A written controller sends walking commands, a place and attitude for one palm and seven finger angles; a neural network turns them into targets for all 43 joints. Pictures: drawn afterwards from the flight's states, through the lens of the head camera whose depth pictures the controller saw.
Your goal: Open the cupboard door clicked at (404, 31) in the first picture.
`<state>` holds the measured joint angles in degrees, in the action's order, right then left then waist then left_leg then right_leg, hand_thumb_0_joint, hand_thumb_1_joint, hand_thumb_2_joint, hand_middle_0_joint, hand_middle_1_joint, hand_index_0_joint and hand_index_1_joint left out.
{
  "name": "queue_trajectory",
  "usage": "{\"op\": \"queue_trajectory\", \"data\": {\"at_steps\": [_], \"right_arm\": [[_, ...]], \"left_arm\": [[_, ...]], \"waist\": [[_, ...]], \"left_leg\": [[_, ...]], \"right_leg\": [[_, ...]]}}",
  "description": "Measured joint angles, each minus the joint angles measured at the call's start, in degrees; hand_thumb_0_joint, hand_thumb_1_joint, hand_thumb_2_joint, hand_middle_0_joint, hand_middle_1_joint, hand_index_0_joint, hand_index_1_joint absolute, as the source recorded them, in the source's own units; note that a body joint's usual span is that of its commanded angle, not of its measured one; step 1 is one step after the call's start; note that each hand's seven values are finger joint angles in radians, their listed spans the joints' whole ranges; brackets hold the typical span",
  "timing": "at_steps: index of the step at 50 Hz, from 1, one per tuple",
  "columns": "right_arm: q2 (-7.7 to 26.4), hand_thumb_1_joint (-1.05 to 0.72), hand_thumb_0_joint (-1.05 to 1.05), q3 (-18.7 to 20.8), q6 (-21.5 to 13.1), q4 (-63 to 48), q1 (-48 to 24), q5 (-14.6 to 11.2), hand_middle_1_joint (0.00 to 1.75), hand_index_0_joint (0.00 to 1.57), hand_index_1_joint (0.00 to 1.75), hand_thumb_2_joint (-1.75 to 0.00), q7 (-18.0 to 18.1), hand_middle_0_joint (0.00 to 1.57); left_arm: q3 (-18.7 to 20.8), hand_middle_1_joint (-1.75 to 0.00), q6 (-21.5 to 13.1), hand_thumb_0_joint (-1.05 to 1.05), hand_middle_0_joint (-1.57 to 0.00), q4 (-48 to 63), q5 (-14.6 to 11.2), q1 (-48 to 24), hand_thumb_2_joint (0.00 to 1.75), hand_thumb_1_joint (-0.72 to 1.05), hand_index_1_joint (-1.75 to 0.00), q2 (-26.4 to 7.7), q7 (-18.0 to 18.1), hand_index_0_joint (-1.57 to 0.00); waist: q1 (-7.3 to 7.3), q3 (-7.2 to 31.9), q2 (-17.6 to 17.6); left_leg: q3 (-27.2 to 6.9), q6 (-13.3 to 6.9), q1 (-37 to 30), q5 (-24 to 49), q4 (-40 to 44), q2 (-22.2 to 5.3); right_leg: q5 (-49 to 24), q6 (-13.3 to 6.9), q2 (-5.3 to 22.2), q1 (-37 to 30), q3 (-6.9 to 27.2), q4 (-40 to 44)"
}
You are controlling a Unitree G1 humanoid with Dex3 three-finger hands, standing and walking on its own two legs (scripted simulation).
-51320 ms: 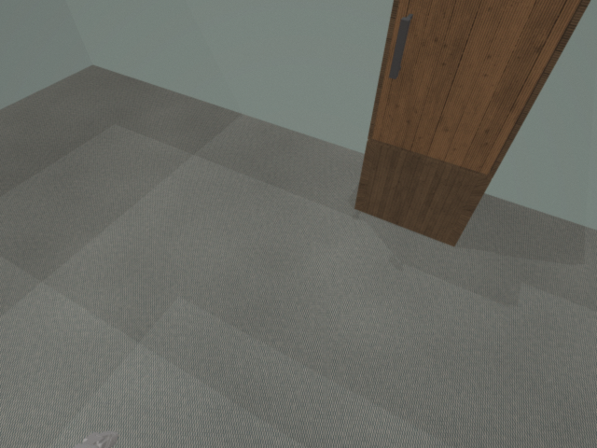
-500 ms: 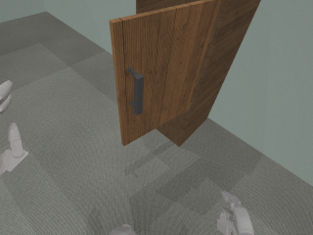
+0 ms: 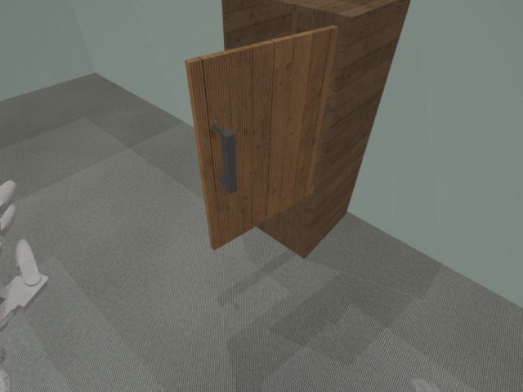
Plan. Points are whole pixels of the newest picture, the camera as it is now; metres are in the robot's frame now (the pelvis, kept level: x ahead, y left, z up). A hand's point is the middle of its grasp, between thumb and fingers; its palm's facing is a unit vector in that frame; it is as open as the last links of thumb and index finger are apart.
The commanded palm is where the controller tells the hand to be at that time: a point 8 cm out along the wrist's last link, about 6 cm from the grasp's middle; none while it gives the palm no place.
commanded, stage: stop stepping back and stand still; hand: left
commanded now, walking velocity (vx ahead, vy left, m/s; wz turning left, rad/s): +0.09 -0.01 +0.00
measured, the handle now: (224, 159) +0.63 +0.12 +0.02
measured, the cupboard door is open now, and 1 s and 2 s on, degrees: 79 79 79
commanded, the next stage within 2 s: let the arm hang, fingers relaxed in 0.22 s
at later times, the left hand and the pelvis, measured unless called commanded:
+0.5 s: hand (110, 391) +0.16 +0.25 -0.10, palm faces +0.10 -0.93 -0.36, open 7.4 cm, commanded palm none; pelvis -0.01 +0.02 -0.02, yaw +2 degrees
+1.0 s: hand out of the picture -0.03 +0.25 -0.16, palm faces +0.06 -0.95 -0.30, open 7.3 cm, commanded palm none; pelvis -0.02 +0.03 +0.01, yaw +3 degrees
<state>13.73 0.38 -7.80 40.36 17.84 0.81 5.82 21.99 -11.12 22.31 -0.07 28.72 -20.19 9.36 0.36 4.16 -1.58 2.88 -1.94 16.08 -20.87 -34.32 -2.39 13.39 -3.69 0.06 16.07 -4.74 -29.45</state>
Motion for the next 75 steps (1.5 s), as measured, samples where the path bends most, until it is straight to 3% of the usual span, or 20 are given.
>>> {"op": "queue_trajectory", "data": {"at_steps": [1,2,4,6,10,16,18,20,24,29,32,38,53,75], "right_arm": [[0.3,-0.9,0.01,0.1,-0.4,-0.5,-0.1,0.0,0.3,0.2,0.3,-0.9,0.1,0.21],[0.1,-0.9,0.01,0.2,-0.5,-0.7,-0.6,0.0,0.3,0.2,0.3,-0.9,0.1,0.2],[-0.6,-0.9,0.01,0.0,-0.6,-1.2,-1.7,-0.2,0.3,0.2,0.3,-0.9,0.0,0.2],[-1.4,-0.9,0.01,-0.4,-0.9,-1.9,-2.1,-0.3,0.3,0.2,0.3,-0.9,-0.2,0.2],[-2.9,-0.9,0.01,-1.3,-1.4,-2.6,-2.4,-0.5,0.3,0.2,0.3,-0.9,-0.7,0.2],[-2.6,-0.9,0.01,-1.6,-0.7,-1.5,-3.8,-0.5,0.3,0.21,0.3,-0.9,-2.1,0.21],[-1.3,-0.9,0.01,-0.3,-0.8,1.0,-4.4,-0.1,0.3,0.2,0.3,-0.9,-4.3,0.21],[0.2,-0.9,0.01,0.3,2.0,3.7,-5.7,0.4,0.3,0.2,0.3,-0.9,-5.5,0.21],[0.7,-0.9,0.01,-0.4,6.0,7.1,-7.6,1.6,0.3,0.2,0.3,-0.9,-5.8,0.21],[-0.4,-0.9,0.01,-0.3,8.4,11.2,-7.3,0.8,0.3,0.2,0.3,-0.9,-5.5,0.2],[-1.7,-0.9,0.01,-0.2,9.1,14.8,-5.5,0.8,0.3,0.2,0.3,-0.9,-5.0,0.2],[-2.7,-0.91,0.01,-0.3,9.9,20.8,-2.5,0.8,0.3,0.2,0.3,-0.9,-4.9,0.2],[-2.0,-0.9,0.0,0.1,8.8,24.7,-3.4,0.6,0.3,0.2,0.3,-0.9,-4.8,0.2],[3.3,-0.9,0.0,0.3,7.9,24.2,-10.1,0.5,0.3,0.2,0.3,-0.9,-5.3,0.2]], "left_arm": [[-0.2,-0.3,-0.1,0.01,-0.21,0.6,0.0,0.2,0.9,0.89,-0.3,0.2,0.0,-0.21],[-0.3,-0.3,-0.2,0.01,-0.21,1.2,-0.1,0.2,0.9,0.89,-0.3,0.0,0.0,-0.21],[0.4,-0.3,-0.6,0.02,-0.21,2.3,-0.2,1.1,0.9,0.89,-0.3,-0.9,-0.2,-0.21],[1.5,-0.3,-0.9,0.02,-0.21,3.0,-0.2,2.5,0.9,0.89,-0.3,-2.0,-0.3,-0.21],[3.0,-0.3,-1.4,0.02,-0.22,2.3,-0.1,2.2,0.9,0.89,-0.3,-3.6,-0.3,-0.21],[1.8,-0.3,-1.0,0.01,-0.21,1.6,-0.8,0.8,0.9,0.89,-0.3,-1.5,-0.5,-0.21],[-2.2,-0.3,0.0,0.01,-0.21,-5.8,1.0,-3.1,0.9,0.89,-0.3,-1.4,-3.0,-0.2],[-7.3,-0.3,4.8,0.0,-0.2,-18.7,1.7,-8.3,0.9,0.9,-0.3,-0.1,-5.8,-0.2],[-14.9,-0.29,12.6,0.0,-0.2,-46.4,2.0,-15.0,0.9,0.91,-0.3,4.5,-8.3,-0.19],[-22.4,-0.29,13.5,0.01,-0.2,-68.3,1.9,-14.3,0.9,0.91,-0.3,11.2,-9.7,-0.19],[-20.1,-0.3,12.5,-0.02,-0.21,-74.4,0.8,-14.5,0.9,1.0,-0.3,11.0,-8.0,-0.2],[-20.2,-0.3,12.2,-0.02,-0.21,-82.5,1.0,-14.4,0.9,0.99,-0.3,7.8,-8.7,-0.2],[-20.1,-0.29,11.4,0.01,-0.2,-88.4,0.9,-16.9,0.9,0.91,-0.3,6.4,-8.6,-0.2],[-20.4,-0.29,10.2,0.01,-0.2,-87.3,1.1,-23.1,0.9,0.91,-0.3,4.0,-9.2,-0.2]], "waist": [[0.36,-0.1,0.7],[0.75,-0.8,0.7],[0.65,-2.2,0.0],[0.76,-2.5,-0.1],[0.68,-2.9,0.9],[-0.34,-3.8,2.8],[-0.34,-2.9,3.5],[-0.49,-1.9,4.0],[0.93,-3.0,3.4],[1.86,-6.8,2.1],[0.99,-8.2,0.6],[-0.38,-8.8,1.4],[-0.1,-8.1,3.5],[0.33,-8.0,2.9]], "left_leg": [[-0.4,-0.2,-2.2,0.3,3.6,-0.4],[-0.5,0.9,-2.7,4.0,5.3,-0.4],[0.2,2.7,-3.2,6.3,4.8,-0.1],[0.8,3.3,-3.4,5.8,4.4,0.0],[0.3,3.3,-2.7,4.8,3.1,-0.3],[-1.6,1.5,-0.6,3.0,-0.5,-0.2],[-2.5,2.3,1.4,2.8,-2.0,0.7],[-2.5,2.4,3.0,2.2,-3.4,2.1],[-2.3,1.7,3.4,2.5,-3.7,4.2],[-3.2,2.1,0.7,3.5,-0.7,2.8],[-4.2,2.9,-0.6,6.2,2.1,2.2],[-4.8,2.8,-2.1,8.9,7.3,1.8],[-3.6,1.7,-4.7,10.7,10.9,3.0],[-3.3,2.0,-7.4,11.3,14.3,2.8]], "right_leg": [[0.4,0.2,-0.2,0.6,-0.4,-1.0],[0.8,0.5,0.0,0.9,-0.6,-2.1],[1.1,0.9,0.5,1.0,0.2,-3.4],[1.6,1.6,0.4,1.1,1.1,-3.9],[1.2,1.3,-0.2,1.0,1.2,-3.8],[1.3,0.8,-1.2,1.3,0.9,-3.8],[2.0,1.4,-0.1,2.8,0.1,-5.5],[3.7,2.2,1.3,5.3,0.4,-9.1],[6.1,2.8,1.4,6.0,3.7,-12.3],[3.5,1.4,-0.1,2.3,2.8,-7.2],[1.6,1.3,-0.7,0.2,1.7,-3.5],[-2.6,1.5,-1.1,-2.3,1.2,3.8],[-3.7,2.5,0.1,-3.9,2.4,5.7],[-4.1,2.5,-0.2,-6.2,2.7,8.5]]}}
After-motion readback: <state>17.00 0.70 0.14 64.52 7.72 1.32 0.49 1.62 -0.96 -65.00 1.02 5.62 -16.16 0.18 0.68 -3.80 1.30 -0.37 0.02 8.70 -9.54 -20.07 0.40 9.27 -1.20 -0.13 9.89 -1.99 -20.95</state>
